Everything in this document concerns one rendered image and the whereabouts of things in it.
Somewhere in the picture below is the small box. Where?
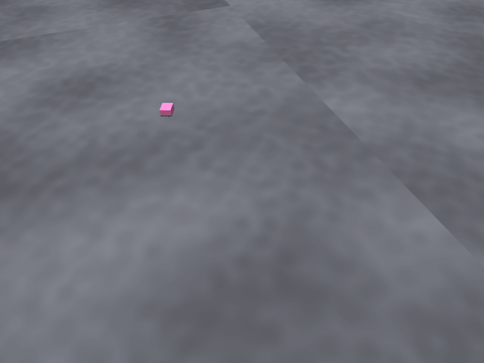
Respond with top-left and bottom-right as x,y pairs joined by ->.
160,103 -> 174,116

